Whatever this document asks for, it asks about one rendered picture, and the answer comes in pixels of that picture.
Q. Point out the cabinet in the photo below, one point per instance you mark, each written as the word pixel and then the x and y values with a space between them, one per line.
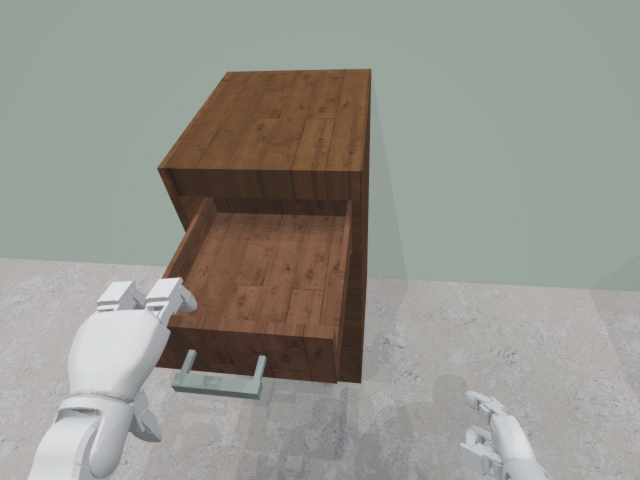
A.
pixel 297 134

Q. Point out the handle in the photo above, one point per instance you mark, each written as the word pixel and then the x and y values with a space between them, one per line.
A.
pixel 218 386

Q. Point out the right robot hand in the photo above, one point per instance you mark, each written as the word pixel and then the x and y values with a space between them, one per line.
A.
pixel 485 452

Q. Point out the robot left forearm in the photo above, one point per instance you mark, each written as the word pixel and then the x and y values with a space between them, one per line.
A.
pixel 85 441

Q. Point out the left robot hand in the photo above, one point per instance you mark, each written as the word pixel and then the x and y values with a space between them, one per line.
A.
pixel 116 349

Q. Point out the robot right forearm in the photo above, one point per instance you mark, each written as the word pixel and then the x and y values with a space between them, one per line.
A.
pixel 523 469

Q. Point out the drawer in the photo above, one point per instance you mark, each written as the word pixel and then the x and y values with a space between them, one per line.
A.
pixel 270 278

